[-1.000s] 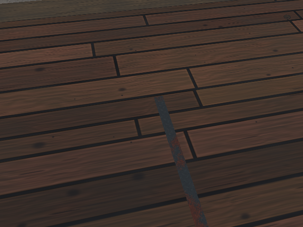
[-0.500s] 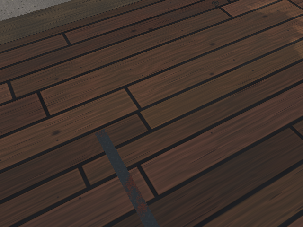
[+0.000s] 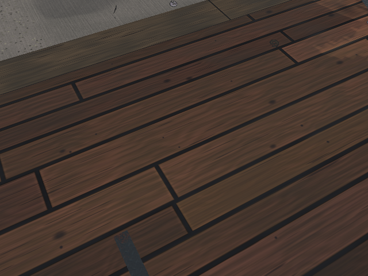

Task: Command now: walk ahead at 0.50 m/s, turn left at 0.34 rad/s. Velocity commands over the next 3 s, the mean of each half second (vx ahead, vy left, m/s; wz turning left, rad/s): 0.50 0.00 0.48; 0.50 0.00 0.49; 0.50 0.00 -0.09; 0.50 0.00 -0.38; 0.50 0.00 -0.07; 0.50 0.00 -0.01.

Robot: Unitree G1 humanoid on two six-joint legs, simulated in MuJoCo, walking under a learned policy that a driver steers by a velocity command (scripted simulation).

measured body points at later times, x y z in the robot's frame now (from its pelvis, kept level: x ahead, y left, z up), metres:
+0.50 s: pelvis +0.29 +0.00 +0.01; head +0.31 +0.01 +0.46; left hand +0.46 +0.29 -0.05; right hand +0.39 -0.27 -0.11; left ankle +0.12 +0.08 -0.69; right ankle +0.41 -0.09 -0.72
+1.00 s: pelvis +0.51 +0.14 +0.00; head +0.54 +0.16 +0.45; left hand +0.36 +0.39 -0.13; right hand +0.83 +0.06 -0.07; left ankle +0.55 +0.27 -0.72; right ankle +0.42 -0.08 -0.69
